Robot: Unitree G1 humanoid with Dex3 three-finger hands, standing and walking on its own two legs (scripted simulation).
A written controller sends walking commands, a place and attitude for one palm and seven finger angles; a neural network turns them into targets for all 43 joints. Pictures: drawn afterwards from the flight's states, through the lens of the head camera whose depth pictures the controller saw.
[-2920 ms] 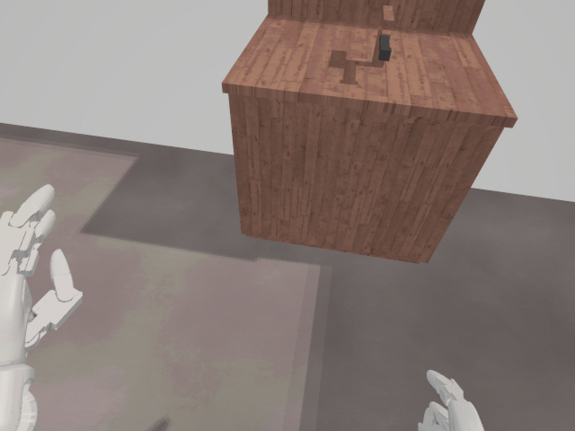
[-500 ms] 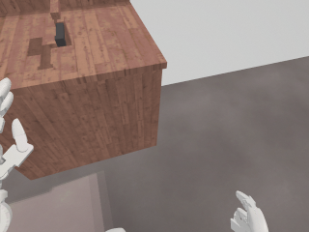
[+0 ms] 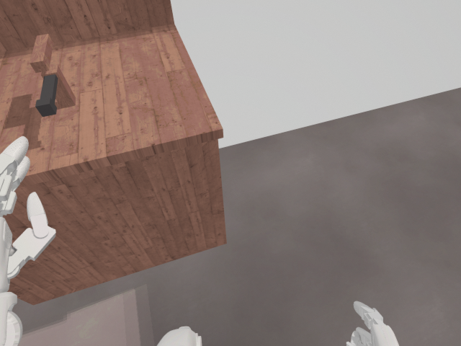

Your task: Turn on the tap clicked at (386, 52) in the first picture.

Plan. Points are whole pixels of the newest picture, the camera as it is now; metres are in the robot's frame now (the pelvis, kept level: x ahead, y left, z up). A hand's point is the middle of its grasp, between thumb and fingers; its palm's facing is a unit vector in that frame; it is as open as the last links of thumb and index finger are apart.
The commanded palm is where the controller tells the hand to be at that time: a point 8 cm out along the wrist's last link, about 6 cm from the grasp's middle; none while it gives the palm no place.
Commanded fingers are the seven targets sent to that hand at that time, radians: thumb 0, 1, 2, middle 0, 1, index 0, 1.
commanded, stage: take the last steps up to it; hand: left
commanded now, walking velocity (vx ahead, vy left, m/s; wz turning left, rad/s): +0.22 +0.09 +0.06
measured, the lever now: (46, 107) +0.55 +0.43 +0.10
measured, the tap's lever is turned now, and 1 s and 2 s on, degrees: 0 0 0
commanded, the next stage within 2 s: come to a stop and stand still in 0.38 s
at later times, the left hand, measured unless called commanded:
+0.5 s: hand (77, 177) +0.30 +0.23 +0.18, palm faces +0.46 -0.79 -0.41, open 7.4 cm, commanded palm +0.25 +0.27 +0.18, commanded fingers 0.00 0.90 0.90 -0.20 -0.30 -0.20 -0.30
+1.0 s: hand (87, 172) +0.32 +0.22 +0.17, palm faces +0.39 -0.82 -0.41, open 7.4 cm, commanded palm +0.27 +0.26 +0.18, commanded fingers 0.00 0.90 0.90 -0.20 -0.30 -0.20 -0.30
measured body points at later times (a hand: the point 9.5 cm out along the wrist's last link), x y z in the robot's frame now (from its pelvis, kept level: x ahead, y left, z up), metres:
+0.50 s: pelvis +0.10 -0.01 -0.01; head +0.11 -0.03 +0.44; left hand +0.27 +0.27 +0.20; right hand +0.26 -0.22 -0.12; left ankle +0.09 +0.11 -0.70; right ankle +0.11 -0.11 -0.74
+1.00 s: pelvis +0.11 -0.02 +0.00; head +0.12 -0.02 +0.44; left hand +0.29 +0.26 +0.19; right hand +0.29 -0.22 -0.09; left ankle +0.16 +0.12 -0.74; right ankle +0.12 -0.10 -0.74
